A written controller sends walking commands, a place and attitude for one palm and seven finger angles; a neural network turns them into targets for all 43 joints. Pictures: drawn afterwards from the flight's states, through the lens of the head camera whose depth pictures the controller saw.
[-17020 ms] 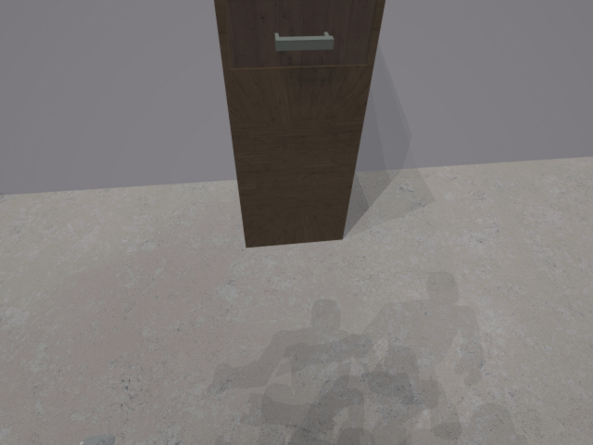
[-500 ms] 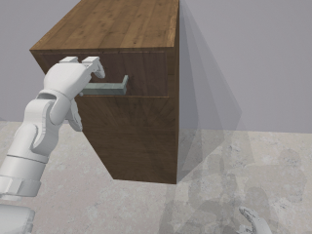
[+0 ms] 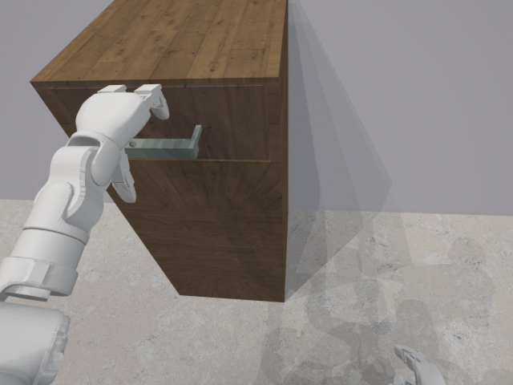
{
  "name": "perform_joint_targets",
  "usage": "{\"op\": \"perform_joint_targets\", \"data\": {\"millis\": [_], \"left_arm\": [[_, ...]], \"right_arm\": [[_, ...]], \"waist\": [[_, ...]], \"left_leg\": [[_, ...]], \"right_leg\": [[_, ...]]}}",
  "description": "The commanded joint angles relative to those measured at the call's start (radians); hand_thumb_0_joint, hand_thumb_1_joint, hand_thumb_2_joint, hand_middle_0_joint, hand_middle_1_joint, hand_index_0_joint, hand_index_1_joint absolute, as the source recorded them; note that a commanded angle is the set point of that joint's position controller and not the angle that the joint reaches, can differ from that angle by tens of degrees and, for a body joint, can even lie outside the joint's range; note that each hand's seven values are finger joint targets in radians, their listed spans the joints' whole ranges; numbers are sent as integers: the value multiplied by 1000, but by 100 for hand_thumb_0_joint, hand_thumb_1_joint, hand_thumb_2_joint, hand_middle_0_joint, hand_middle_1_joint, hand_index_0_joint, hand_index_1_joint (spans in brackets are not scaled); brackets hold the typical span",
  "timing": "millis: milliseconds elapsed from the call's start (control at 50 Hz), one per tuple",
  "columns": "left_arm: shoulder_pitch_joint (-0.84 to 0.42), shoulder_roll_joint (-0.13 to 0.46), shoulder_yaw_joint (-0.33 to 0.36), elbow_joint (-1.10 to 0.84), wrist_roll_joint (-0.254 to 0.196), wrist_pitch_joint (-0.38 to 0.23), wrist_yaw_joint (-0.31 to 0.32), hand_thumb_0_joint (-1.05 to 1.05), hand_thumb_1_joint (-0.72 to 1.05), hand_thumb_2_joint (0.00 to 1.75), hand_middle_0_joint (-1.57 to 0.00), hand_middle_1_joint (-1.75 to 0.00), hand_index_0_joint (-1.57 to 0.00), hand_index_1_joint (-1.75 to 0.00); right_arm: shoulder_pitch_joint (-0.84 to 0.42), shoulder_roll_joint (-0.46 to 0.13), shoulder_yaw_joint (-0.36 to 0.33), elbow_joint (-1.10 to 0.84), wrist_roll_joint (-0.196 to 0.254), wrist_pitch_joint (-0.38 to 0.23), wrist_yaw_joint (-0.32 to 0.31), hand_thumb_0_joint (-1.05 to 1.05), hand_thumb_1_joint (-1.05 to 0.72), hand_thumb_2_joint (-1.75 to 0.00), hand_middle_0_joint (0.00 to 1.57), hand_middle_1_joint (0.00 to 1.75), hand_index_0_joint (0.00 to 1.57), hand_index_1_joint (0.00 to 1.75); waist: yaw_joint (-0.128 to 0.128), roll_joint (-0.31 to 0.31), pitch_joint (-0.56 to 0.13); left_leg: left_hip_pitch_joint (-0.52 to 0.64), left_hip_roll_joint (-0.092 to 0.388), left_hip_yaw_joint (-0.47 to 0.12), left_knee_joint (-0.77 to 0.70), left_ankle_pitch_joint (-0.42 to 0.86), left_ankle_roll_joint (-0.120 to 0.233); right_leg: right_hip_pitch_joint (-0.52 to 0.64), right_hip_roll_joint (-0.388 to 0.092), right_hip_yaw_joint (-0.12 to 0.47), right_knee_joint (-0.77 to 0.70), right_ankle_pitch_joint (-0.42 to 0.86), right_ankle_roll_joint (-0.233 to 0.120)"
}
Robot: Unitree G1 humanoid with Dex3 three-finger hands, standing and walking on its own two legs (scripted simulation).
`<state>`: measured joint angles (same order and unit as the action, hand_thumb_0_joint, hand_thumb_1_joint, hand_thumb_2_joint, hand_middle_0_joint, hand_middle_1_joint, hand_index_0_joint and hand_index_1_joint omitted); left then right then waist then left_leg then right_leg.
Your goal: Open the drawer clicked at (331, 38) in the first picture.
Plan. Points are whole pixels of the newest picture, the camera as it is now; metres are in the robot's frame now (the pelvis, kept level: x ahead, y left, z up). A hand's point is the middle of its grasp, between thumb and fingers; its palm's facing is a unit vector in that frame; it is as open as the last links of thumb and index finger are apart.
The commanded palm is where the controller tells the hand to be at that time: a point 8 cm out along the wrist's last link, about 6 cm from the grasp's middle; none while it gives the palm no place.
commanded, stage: move the hooked fingers above the handle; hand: left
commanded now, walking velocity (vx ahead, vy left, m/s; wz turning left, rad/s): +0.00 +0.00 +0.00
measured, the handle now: (159, 139) +0.50 +0.23 +0.11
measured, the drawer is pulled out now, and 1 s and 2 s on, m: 0.00 0.00 0.00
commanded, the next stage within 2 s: none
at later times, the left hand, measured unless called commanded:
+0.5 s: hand (147, 128) +0.46 +0.22 +0.17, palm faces +0.01 -0.01 -1.00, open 13.6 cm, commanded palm +0.45 +0.23 +0.23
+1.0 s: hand (146, 127) +0.46 +0.22 +0.17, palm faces -0.01 +0.01 -1.00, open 13.7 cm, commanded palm +0.46 +0.23 +0.24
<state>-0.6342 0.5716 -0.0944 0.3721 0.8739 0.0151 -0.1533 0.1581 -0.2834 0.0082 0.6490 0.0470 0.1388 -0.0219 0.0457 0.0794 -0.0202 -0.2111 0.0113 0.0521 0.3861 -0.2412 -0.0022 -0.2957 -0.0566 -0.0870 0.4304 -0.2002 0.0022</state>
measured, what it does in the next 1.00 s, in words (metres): stands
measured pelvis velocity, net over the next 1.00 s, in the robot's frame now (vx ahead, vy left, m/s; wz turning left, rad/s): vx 0.00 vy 0.00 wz -0.01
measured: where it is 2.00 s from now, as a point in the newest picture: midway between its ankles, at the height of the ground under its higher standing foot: outside the picture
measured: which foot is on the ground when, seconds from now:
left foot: down 0.00-1.00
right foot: down 0.00-1.00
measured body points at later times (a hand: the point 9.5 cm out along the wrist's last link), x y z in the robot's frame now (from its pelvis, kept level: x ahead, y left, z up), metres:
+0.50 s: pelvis +0.01 +0.01 +0.00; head +0.05 -0.03 +0.44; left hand +0.45 +0.22 +0.22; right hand +0.10 -0.25 -0.15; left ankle -0.03 +0.12 -0.74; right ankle +0.01 -0.12 -0.74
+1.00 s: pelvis +0.00 +0.00 +0.00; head +0.04 -0.03 +0.44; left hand +0.45 +0.22 +0.22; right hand +0.09 -0.26 -0.14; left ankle -0.03 +0.12 -0.74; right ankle +0.01 -0.12 -0.74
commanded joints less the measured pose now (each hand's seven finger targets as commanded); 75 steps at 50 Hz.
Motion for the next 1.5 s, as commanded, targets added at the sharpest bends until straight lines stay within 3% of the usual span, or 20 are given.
{"op": "perform_joint_targets", "data": {"millis": [0, 140, 220, 320, 400, 540, 580, 600, 660, 700, 760, 820, 880, 960, 980, 1000, 1120, 1180, 1220, 1480], "left_arm": [[-488, 237, 122, -103, 5, -11, 43, 0, -50, 30, -30, -120, -30, -120], [-555, 275, 145, -19, 21, -48, 54, 0, -50, 30, -30, -120, -30, -120], [-592, 257, 125, 47, 29, -61, 66, 0, -50, 30, -30, -120, -30, -120], [-638, 254, 122, 44, 40, -74, 89, 0, -50, 30, -30, -120, -30, -120], [-650, 244, 112, 103, 35, -64, 91, 0, -50, 30, -30, -120, -30, -120], [-735, 257, 98, 144, 49, -68, 99, 0, -50, 30, -30, -120, -30, -120], [-742, 294, 126, 169, 53, -75, 99, 0, -50, 30, -30, -120, -30, -120], [-739, 263, 99, 181, 53, -77, 97, 0, -50, 30, -30, -120, -30, -120], [-744, 271, 108, 160, 53, -93, 98, 0, -50, 30, -30, -120, -30, -120], [-770, 244, 80, 185, 57, -96, 101, 0, -50, 30, -30, -120, -30, -120], [-790, 229, 62, 200, 56, -98, 103, 0, -50, 30, -30, -120, -30, -120], [-806, 283, 102, 200, 68, -101, 113, 0, -50, 30, -30, -120, -30, -120], [-814, 314, 121, 219, 62, -107, 110, 0, -50, 30, -30, -120, -30, -120], [-824, 275, 89, 233, 56, -111, 107, 0, -50, 30, -30, -120, -30, -120], [-838, 318, 118, 217, 62, -114, 112, 0, -50, 30, -30, -120, -30, -120], [-843, 310, 110, 214, 63, -113, 115, 0, -50, 30, -30, -120, -30, -120], [-804, 369, 156, 269, 59, -122, 116, 0, -50, 30, -30, -120, -30, -120], [-830, 411, 185, 251, 64, -135, 122, 0, -50, 30, -30, -120, -30, -120], [-810, 412, 186, 287, 68, -131, 124, 0, -50, 30, -30, -120, -30, -120], [-813, 498, 229, 328, 76, -139, 143, 0, -50, 30, -30, -120, -30, -120]], "right_arm": [[-32, -115, -45, -115, -2, -33, -12, 0, -90, -90, 20, 30, 20, 30], [15, -120, -54, -108, -4, -23, -20, 0, -90, -90, 20, 30, 20, 30], [38, -123, -57, -98, -3, -16, -20, 0, -90, -90, 20, 30, 20, 30], [67, -121, -69, -93, -8, -14, -15, 0, -90, -90, 20, 30, 20, 30], [77, -127, -68, -76, -2, -10, -20, 0, -90, -90, 20, 30, 20, 30], [82, -122, -62, -68, -2, -15, -32, 0, -90, -90, 20, 30, 20, 30], [82, -126, -60, -68, -1, -15, -36, 0, -90, -90, 20, 30, 20, 30], [81, -122, -58, -70, 0, -15, -36, 0, -90, -90, 20, 30, 20, 30], [83, -120, -61, -80, -3, -19, -37, 0, -90, -90, 20, 30, 20, 30], [83, -118, -59, -77, 0, -22, -39, 0, -90, -90, 20, 30, 20, 30], [95, -122, -59, -78, 1, -28, -43, 0, -90, -90, 20, 30, 20, 30], [100, -122, -61, -73, -2, -35, -48, 0, -90, -90, 20, 30, 20, 30], [104, -128, -59, -70, 1, -36, -52, 0, -90, -90, 20, 30, 20, 30], [109, -128, -60, -66, 5, -39, -53, 0, -90, -90, 20, 30, 20, 30], [113, -131, -61, -62, 4, -39, -53, 0, -90, -90, 20, 30, 20, 30], [113, -127, -61, -65, 1, -41, -54, 0, -90, -90, 20, 30, 20, 30], [114, -133, -57, -65, 7, -43, -61, 0, -90, -90, 20, 30, 20, 30], [118, -137, -58, -66, 6, -44, -63, 0, -90, -90, 20, 30, 20, 30], [118, -135, -57, -62, 6, -43, -64, 0, -90, -90, 20, 30, 20, 30], [116, -144, -53, -67, 14, -46, -77, 0, -90, -90, 20, 30, 20, 30]], "waist": [[-32, -79, -330], [-33, -75, -375], [-41, -74, -364], [-41, -43, -421], [-57, -99, -366], [-65, -66, -374], [-65, -78, -371], [-68, -74, -355], [-63, -74, -390], [-77, -68, -346], [-87, -84, -347], [-79, -71, -387], [-83, -77, -374], [-96, -74, -347], [-87, -55, -375], [-86, -62, -390], [-79, -80, -350], [-76, -73, -389], [-78, -74, -356], [-75, -83, -358]], "left_leg": [[32, -31, -13, -9, 315, 31], [17, -33, -14, 11, 368, 33], [3, -28, -14, 16, 377, 32], [27, -24, -16, 33, 427, 32], [6, -21, -18, 23, 371, 36], [-2, -27, -17, 20, 310, 36], [-17, -27, -17, 18, 295, 37], [-23, -29, -18, 15, 284, 36], [-2, -28, -17, 21, 298, 38], [-16, -25, -20, 13, 248, 36], [-17, -27, -19, 15, 232, 39], [-16, -29, -16, 19, 230, 41], [-40, -30, -14, 16, 225, 41], [-33, -29, -15, 15, 215, 41], [-29, -31, -16, 17, 215, 39], [-27, -33, -13, 20, 222, 42], [-76, -32, -9, 9, 186, 42], [-74, -31, -9, 10, 198, 41], [-89, -29, -6, 7, 169, 40], [-132, -27, 3, 3, 115, 40]], "right_leg": [[202, 36, 41, -20, 253, -31], [213, 40, 43, 7, 312, -34], [186, 43, 41, 15, 312, -35], [181, 46, 44, 31, 332, -38], [151, 48, 39, 19, 292, -34], [144, 44, 47, 13, 245, -35], [150, 42, 47, 11, 237, -33], [142, 43, 46, 11, 228, -34], [151, 43, 50, 12, 232, -34], [115, 43, 48, 5, 189, -32], [110, 42, 52, -3, 175, -31], [132, 40, 59, 3, 183, -30], [143, 38, 62, -1, 193, -28], [111, 41, 59, -7, 169, -29], [118, 42, 61, -3, 169, -29], [134, 40, 65, -1, 183, -28], [145, 37, 68, -7, 165, -24], [165, 36, 71, -2, 174, -22], [151, 36, 71, -10, 151, -22], [160, 32, 85, -20, 98, -13]]}}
